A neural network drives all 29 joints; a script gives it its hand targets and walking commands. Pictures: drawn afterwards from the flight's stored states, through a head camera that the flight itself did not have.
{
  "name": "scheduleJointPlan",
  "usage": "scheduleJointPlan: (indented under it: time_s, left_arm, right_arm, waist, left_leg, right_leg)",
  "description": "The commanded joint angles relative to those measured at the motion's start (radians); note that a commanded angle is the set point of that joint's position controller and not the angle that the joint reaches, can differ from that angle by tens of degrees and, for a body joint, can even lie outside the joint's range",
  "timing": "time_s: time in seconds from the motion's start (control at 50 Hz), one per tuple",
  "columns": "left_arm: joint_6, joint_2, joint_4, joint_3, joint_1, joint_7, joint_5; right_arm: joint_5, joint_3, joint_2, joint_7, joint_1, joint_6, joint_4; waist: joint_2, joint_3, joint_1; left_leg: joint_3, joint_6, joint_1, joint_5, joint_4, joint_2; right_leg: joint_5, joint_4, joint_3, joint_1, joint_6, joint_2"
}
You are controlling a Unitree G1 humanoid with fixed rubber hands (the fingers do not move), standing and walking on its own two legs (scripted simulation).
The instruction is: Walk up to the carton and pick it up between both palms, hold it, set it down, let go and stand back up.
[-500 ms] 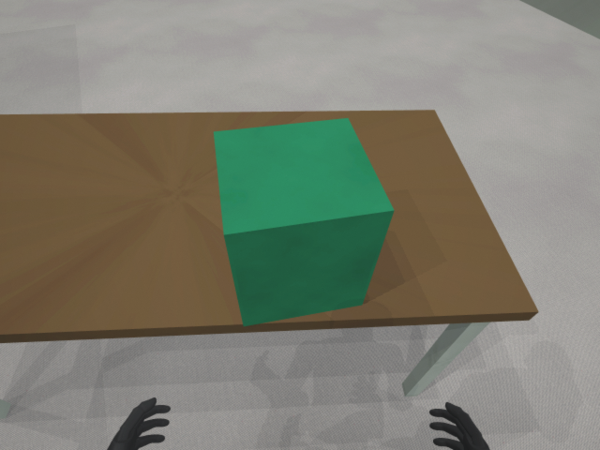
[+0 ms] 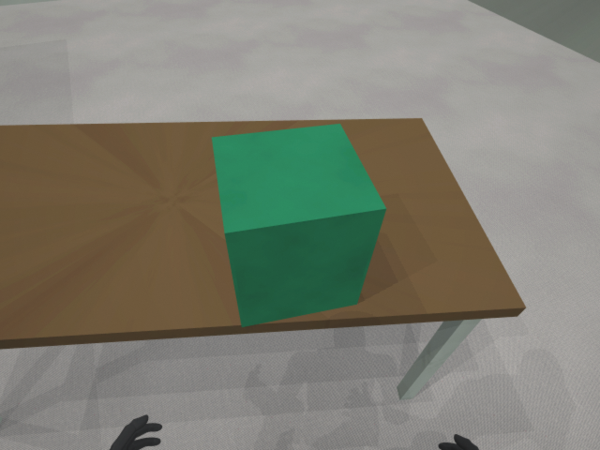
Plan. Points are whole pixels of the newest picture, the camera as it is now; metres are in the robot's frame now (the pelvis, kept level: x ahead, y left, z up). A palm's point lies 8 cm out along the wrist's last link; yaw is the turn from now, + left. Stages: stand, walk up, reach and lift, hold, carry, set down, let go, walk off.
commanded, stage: stand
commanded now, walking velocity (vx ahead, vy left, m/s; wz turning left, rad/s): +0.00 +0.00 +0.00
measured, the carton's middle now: (290, 227) +0.46 +0.03 +0.01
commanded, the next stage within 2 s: none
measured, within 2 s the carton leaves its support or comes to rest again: neither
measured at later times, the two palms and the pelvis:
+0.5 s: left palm out of the picture +0.08 +0.25 -0.10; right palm out of the picture +0.08 -0.24 -0.10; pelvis -0.01 +0.01 +0.00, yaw -1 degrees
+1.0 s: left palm out of the picture +0.09 +0.25 -0.10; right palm out of the picture +0.08 -0.24 -0.10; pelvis +0.00 +0.00 +0.00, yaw -1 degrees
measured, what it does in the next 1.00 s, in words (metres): stands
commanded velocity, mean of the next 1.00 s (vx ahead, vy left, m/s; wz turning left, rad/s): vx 0.00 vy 0.00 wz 0.00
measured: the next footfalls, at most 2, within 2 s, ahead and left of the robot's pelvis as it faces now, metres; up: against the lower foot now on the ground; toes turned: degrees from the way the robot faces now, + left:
none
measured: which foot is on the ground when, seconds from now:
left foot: down 0.00-1.00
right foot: down 0.00-1.00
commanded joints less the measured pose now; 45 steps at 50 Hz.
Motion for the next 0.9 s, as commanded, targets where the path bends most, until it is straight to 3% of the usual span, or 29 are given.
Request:
scheduleJointPlan:
  time_s: [0.0,0.06,0.12,0.16,0.2,0.28,0.36,0.88]
  left_arm:
    - [-0.032,0.139,-0.103,0.044,-0.005,0.008,-0.002]
    - [-0.035,0.138,-0.106,0.043,-0.017,0.008,-0.003]
    - [-0.032,0.135,-0.096,0.041,0.000,0.007,0.000]
    - [-0.031,0.143,-0.092,0.040,0.003,0.009,-0.002]
    - [-0.034,0.128,-0.094,0.038,0.006,0.009,0.000]
    - [-0.036,0.140,-0.090,0.038,0.008,0.010,-0.002]
    - [-0.031,0.129,-0.075,0.038,0.025,0.012,-0.002]
    - [-0.033,0.141,-0.034,0.034,0.029,0.019,-0.007]
  right_arm:
    - [0.002,-0.044,-0.136,-0.008,-0.029,-0.032,-0.118]
    - [0.002,-0.044,-0.138,-0.006,-0.017,-0.032,-0.109]
    - [0.000,-0.041,-0.134,-0.007,-0.022,-0.030,-0.107]
    - [0.001,-0.041,-0.132,-0.006,-0.008,-0.029,-0.103]
    - [-0.001,-0.045,-0.145,-0.007,-0.010,-0.032,-0.099]
    - [0.003,-0.039,-0.138,-0.008,-0.016,-0.033,-0.100]
    - [0.010,-0.044,-0.149,-0.011,-0.011,-0.028,-0.089]
    - [0.010,-0.037,-0.144,-0.013,0.015,-0.026,-0.044]
  waist:
    - [0.014,-0.023,0.004]
    - [-0.015,-0.045,-0.004]
    - [0.020,-0.031,0.001]
    - [-0.001,0.010,-0.002]
    - [0.008,-0.019,0.007]
    - [0.001,-0.047,0.000]
    - [0.007,-0.025,0.004]
    - [-0.007,-0.045,-0.002]
  left_leg:
    - [-0.075,0.037,-0.012,0.073,-0.135,0.079]
    - [-0.077,0.033,-0.006,0.037,-0.133,0.072]
    - [-0.078,0.031,-0.004,0.024,-0.144,0.077]
    - [-0.078,0.031,-0.017,-0.004,-0.158,0.075]
    - [-0.083,0.038,0.000,0.062,-0.149,0.078]
    - [-0.072,0.041,0.004,0.054,-0.153,0.082]
    - [-0.104,0.042,-0.035,-0.033,-0.192,0.084]
    - [-0.085,0.036,0.017,0.088,-0.165,0.076]
  right_leg:
    - [0.107,-0.108,0.079,-0.020,-0.034,-0.074]
    - [0.067,-0.122,0.083,-0.016,-0.040,-0.077]
    - [0.061,-0.131,0.091,-0.036,-0.038,-0.073]
    - [0.028,-0.142,0.097,-0.056,-0.039,-0.077]
    - [0.079,-0.130,0.083,-0.036,-0.034,-0.071]
    - [0.092,-0.130,0.090,-0.026,-0.034,-0.075]
    - [0.050,-0.123,0.087,-0.026,-0.028,-0.064]
    - [0.127,-0.140,0.102,-0.028,-0.033,-0.080]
